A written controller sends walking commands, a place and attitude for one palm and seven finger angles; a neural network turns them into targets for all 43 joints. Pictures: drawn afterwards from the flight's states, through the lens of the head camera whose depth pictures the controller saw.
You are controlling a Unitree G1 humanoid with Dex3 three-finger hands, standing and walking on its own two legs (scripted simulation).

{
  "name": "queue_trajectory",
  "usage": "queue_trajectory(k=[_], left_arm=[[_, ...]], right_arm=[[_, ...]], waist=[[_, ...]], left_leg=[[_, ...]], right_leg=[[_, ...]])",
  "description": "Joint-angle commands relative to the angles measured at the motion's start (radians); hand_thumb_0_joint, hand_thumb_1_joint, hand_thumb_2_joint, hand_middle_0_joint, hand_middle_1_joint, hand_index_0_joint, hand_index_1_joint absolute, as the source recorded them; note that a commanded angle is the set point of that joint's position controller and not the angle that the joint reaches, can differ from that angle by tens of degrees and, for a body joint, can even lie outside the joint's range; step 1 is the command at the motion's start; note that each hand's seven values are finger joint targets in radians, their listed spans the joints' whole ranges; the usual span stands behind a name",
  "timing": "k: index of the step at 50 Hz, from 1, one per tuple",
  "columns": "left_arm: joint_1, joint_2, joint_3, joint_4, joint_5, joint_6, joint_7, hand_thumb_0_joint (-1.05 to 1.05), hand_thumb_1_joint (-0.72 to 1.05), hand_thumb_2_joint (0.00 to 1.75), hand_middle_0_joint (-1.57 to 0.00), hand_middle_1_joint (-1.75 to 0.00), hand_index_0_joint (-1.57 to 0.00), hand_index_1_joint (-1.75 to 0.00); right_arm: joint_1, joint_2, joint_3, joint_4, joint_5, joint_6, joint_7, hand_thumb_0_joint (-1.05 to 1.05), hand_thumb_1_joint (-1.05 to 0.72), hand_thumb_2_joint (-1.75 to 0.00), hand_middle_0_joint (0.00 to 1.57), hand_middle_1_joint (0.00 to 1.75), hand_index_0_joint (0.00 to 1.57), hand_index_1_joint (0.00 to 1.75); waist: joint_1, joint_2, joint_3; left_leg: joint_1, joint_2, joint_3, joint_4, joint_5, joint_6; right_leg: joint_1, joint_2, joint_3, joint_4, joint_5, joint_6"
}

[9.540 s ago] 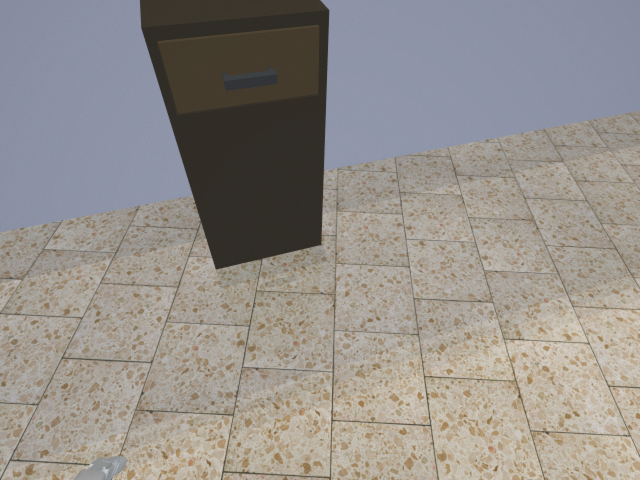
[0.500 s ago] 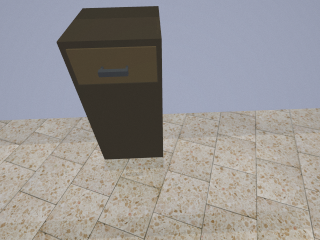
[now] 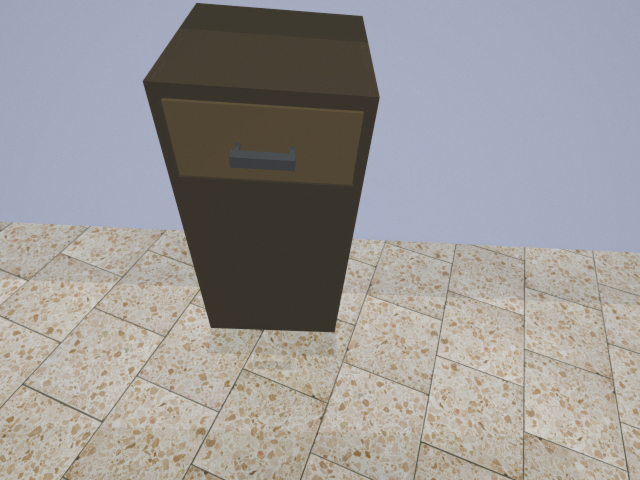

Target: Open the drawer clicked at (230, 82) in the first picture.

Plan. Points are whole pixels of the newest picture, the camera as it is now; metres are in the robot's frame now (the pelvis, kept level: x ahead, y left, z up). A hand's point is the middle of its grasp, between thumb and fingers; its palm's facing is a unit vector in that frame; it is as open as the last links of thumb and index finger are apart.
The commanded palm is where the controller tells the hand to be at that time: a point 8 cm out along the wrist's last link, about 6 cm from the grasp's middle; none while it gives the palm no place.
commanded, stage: take the last steps up to it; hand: left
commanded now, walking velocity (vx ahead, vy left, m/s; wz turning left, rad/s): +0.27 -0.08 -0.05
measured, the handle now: (264, 154) +0.71 +0.16 +0.00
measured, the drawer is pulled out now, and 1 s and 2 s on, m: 0.00 0.00 0.00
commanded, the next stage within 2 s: come to a stop and stand still in 0.30 s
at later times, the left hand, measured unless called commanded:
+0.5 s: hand (264, 388) +0.29 +0.10 -0.17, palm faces -0.05 -0.98 -0.18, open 7.4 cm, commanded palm none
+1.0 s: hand (200, 444) +0.21 +0.19 -0.18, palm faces +0.09 -0.97 -0.24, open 7.4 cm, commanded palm none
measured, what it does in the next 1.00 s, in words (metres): walks ahead: right foot, then left foot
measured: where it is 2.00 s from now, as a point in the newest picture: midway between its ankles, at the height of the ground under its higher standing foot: outside the picture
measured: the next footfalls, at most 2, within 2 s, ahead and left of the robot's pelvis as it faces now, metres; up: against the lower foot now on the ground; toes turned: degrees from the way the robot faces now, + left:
right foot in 0.42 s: +0.29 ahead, -0.15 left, +0.00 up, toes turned -10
left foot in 0.90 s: +0.20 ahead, +0.10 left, +0.00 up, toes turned +0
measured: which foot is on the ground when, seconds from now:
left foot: down 0.00-0.42, up 0.44-0.88, down 0.90-1.00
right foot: up 0.00-0.40, down 0.42-0.90, up 0.92-1.00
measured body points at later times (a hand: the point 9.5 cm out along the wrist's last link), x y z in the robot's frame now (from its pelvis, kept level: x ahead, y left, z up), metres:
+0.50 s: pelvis +0.17 -0.06 -0.01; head +0.21 -0.08 +0.43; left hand +0.30 +0.16 -0.15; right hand +0.08 -0.26 -0.18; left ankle +0.05 +0.08 -0.67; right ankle +0.25 -0.14 -0.74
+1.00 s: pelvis +0.17 -0.02 +0.00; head +0.18 -0.01 +0.45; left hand +0.20 +0.24 -0.16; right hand +0.26 -0.25 -0.14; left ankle +0.16 +0.10 -0.74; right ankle +0.21 -0.14 -0.71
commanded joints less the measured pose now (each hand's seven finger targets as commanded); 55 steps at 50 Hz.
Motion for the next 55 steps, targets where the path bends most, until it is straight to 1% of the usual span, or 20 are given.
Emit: queue_trajectory(k=[1,6,13,16,18,19,20,21,22,24,27,38,41,43,44,45,46,47,50,55], left_arm=[[-0.051,0.026,0.012,-0.097,0.000,-0.036,-0.007,0.00,0.90,0.90,-0.20,-0.30,-0.20,-0.30],[-0.140,0.041,0.020,-0.139,-0.005,-0.021,-0.006,0.00,0.90,0.90,-0.20,-0.30,-0.20,-0.30],[-0.346,0.038,0.009,-0.208,-0.012,-0.028,-0.007,0.00,0.90,0.90,-0.20,-0.30,-0.20,-0.30],[-0.337,0.040,0.011,-0.210,-0.013,-0.034,-0.007,0.00,0.90,0.90,-0.20,-0.30,-0.20,-0.30],[-0.201,0.068,0.017,-0.169,-0.011,-0.048,-0.003,0.00,0.90,0.90,-0.20,-0.30,-0.20,-0.30],[-0.075,0.106,0.029,-0.128,-0.009,-0.061,0.001,0.00,0.90,0.90,-0.20,-0.30,-0.20,-0.30],[0.049,0.191,0.050,-0.093,-0.002,-0.076,0.013,0.00,0.90,0.90,-0.20,-0.30,-0.20,-0.30],[0.102,0.260,0.058,-0.083,-0.018,-0.079,0.018,0.00,0.90,0.90,-0.20,-0.30,-0.20,-0.30],[0.020,0.251,0.050,-0.106,-0.026,-0.079,0.025,0.00,0.90,0.90,-0.20,-0.30,-0.20,-0.30],[-0.178,0.164,0.020,-0.153,-0.021,-0.064,0.044,0.00,0.90,0.90,-0.20,-0.30,-0.20,-0.30],[-0.250,0.140,0.012,-0.176,-0.012,-0.048,0.053,0.00,0.90,0.90,-0.20,-0.30,-0.20,-0.30],[-0.248,0.212,0.046,-0.226,0.004,-0.008,0.054,0.00,0.90,0.90,-0.20,-0.30,-0.20,-0.30],[-0.238,0.228,0.048,-0.219,0.004,-0.003,0.049,0.00,0.90,0.90,-0.20,-0.30,-0.20,-0.30],[-0.245,0.216,0.042,-0.213,-0.005,0.005,0.046,0.00,0.90,0.90,-0.20,-0.30,-0.20,-0.30],[-0.226,0.176,0.033,-0.224,-0.014,0.010,0.043,0.00,0.90,0.90,-0.20,-0.30,-0.20,-0.30],[-0.212,0.127,0.021,-0.235,-0.021,0.015,0.037,0.00,0.90,0.90,-0.20,-0.30,-0.20,-0.30],[-0.219,0.126,0.018,-0.237,-0.020,0.014,0.035,0.00,0.90,0.90,-0.20,-0.30,-0.20,-0.30],[-0.222,0.127,0.021,-0.220,-0.013,0.027,0.039,0.00,0.90,0.90,-0.20,-0.30,-0.20,-0.30],[-0.154,0.130,0.017,-0.176,-0.013,0.017,0.032,0.00,0.90,0.90,-0.20,-0.30,-0.20,-0.30],[-0.173,0.095,-0.011,-0.154,-0.020,-0.003,0.038,0.00,0.90,0.90,-0.20,-0.30,-0.20,-0.30]], right_arm=[[0.126,-0.105,-0.005,0.009,0.006,-0.018,-0.011,0.00,-0.90,-0.90,0.20,0.30,0.20,0.30],[0.175,-0.095,-0.002,0.037,0.011,-0.026,-0.016,0.00,-0.90,-0.90,0.20,0.30,0.20,0.30],[0.243,-0.100,-0.011,0.071,-0.004,-0.009,-0.014,0.00,-0.90,-0.90,0.20,0.30,0.20,0.30],[0.223,-0.116,-0.014,0.074,-0.007,0.000,-0.017,0.00,-0.90,-0.90,0.20,0.30,0.20,0.30],[0.216,-0.123,-0.015,0.076,0.001,0.005,-0.015,0.00,-0.90,-0.90,0.20,0.30,0.20,0.30],[0.198,-0.122,-0.014,0.074,0.009,0.003,-0.011,0.00,-0.90,-0.90,0.20,0.30,0.20,0.30],[0.223,-0.079,-0.006,0.066,0.019,0.000,-0.003,0.00,-0.90,-0.90,0.20,0.30,0.20,0.30],[0.247,-0.044,0.003,0.044,0.031,0.005,-0.008,0.00,-0.90,-0.90,0.20,0.30,0.20,0.30],[0.213,-0.054,0.004,0.042,0.033,0.021,-0.014,0.00,-0.90,-0.90,0.20,0.30,0.20,0.30],[0.164,-0.031,0.008,0.049,0.026,0.043,-0.017,0.00,-0.90,-0.90,0.20,0.30,0.20,0.30],[0.174,-0.021,0.005,0.058,0.027,0.093,-0.014,0.00,-0.90,-0.90,0.20,0.30,0.20,0.30],[-0.019,-0.093,-0.018,-0.083,0.016,0.112,0.009,0.00,-0.90,-0.90,0.20,0.30,0.20,0.30],[-0.019,-0.098,-0.011,-0.091,0.017,0.097,0.009,0.00,-0.90,-0.90,0.20,0.30,0.20,0.30],[0.033,-0.104,-0.008,-0.072,0.016,0.085,0.010,0.00,-0.90,-0.90,0.20,0.30,0.20,0.30],[0.038,-0.149,-0.011,-0.077,0.011,0.074,0.010,0.00,-0.90,-0.90,0.20,0.30,0.20,0.30],[-0.009,-0.215,-0.019,-0.104,0.000,0.072,0.008,0.00,-0.90,-0.90,0.20,0.30,0.20,0.30],[-0.082,-0.240,-0.015,-0.135,-0.003,0.079,0.002,0.00,-0.90,-0.90,0.20,0.30,0.20,0.30],[-0.129,-0.219,-0.009,-0.133,-0.004,0.071,-0.006,0.00,-0.90,-0.90,0.20,0.30,0.20,0.30],[-0.149,-0.182,0.006,-0.116,0.003,0.064,-0.016,0.00,-0.90,-0.90,0.20,0.30,0.20,0.30],[-0.050,-0.170,0.002,-0.051,0.011,0.055,-0.018,0.00,-0.90,-0.90,0.20,0.30,0.20,0.30]], waist=[[-0.014,0.126,0.102],[-0.008,0.119,0.103],[-0.063,0.135,0.157],[-0.048,0.158,0.153],[0.010,0.117,0.064],[0.070,0.087,-0.007],[0.109,-0.069,-0.132],[0.083,-0.150,-0.212],[0.070,-0.110,-0.226],[0.006,0.004,-0.068],[-0.034,-0.026,-0.038],[0.010,-0.134,-0.086],[0.000,-0.147,-0.090],[-0.030,-0.107,-0.087],[-0.030,0.047,-0.077],[-0.012,0.275,-0.010],[0.002,0.268,0.039],[0.005,0.312,0.038],[0.036,0.195,0.007],[-0.007,0.172,-0.024]], left_leg=[[0.071,0.254,-0.262,-0.392,-0.014,0.094],[0.190,0.253,-0.178,-0.361,0.311,0.113],[0.206,0.253,-0.119,-0.286,0.516,0.100],[0.187,0.253,-0.101,-0.219,0.595,0.088],[0.178,0.214,-0.071,-0.051,0.724,0.059],[0.096,0.181,-0.047,0.104,0.657,0.028],[-0.097,0.083,0.015,0.375,0.334,-0.015],[-0.207,-0.039,-0.027,0.654,-0.335,-0.043],[-0.167,0.000,-0.168,0.708,-0.347,-0.036],[-0.136,0.046,-0.193,0.648,-0.242,-0.049],[-0.066,0.021,-0.169,0.506,-0.198,-0.066],[-0.105,-0.026,-0.156,0.363,-0.176,-0.086],[-0.036,-0.035,-0.127,0.162,-0.121,-0.077],[0.124,-0.032,-0.117,-0.079,0.039,-0.068],[0.166,0.047,-0.205,-0.180,0.044,-0.045],[0.061,0.231,-0.421,-0.284,0.086,0.028],[-0.104,0.296,-0.466,-0.326,0.110,0.095],[-0.129,0.266,-0.435,-0.346,0.123,0.102],[0.002,0.186,-0.303,-0.246,0.347,0.107],[0.159,0.181,-0.276,-0.192,0.551,0.110]], right_leg=[[-0.226,-0.047,0.042,0.066,0.154,0.018],[-0.318,-0.050,0.038,-0.006,0.228,0.048],[-0.228,-0.018,-0.022,-0.304,0.222,0.023],[-0.103,0.021,-0.053,-0.393,0.192,-0.003],[0.105,0.083,-0.102,-0.499,0.242,-0.024],[0.305,0.059,-0.070,-0.554,0.319,-0.037],[0.545,-0.146,0.163,-0.564,0.519,-0.106],[0.601,-0.361,0.417,-0.640,0.892,-0.226],[0.466,-0.365,0.396,-0.679,0.916,-0.246],[0.230,-0.297,0.249,-0.702,0.884,-0.208],[0.086,-0.240,0.120,-0.715,0.808,-0.167],[0.164,-0.240,0.162,-0.711,0.617,-0.188],[0.168,-0.213,0.170,-0.698,0.496,-0.162],[0.072,-0.169,0.144,-0.642,0.310,-0.094],[0.002,-0.096,0.100,-0.552,0.176,-0.048],[-0.064,0.012,0.005,-0.439,0.009,0.014],[-0.016,0.039,0.028,-0.311,-0.078,0.022],[0.015,0.043,0.078,-0.227,-0.089,0.024],[-0.020,0.060,0.092,-0.129,-0.029,0.025],[0.057,0.038,0.053,-0.419,-0.018,0.048]])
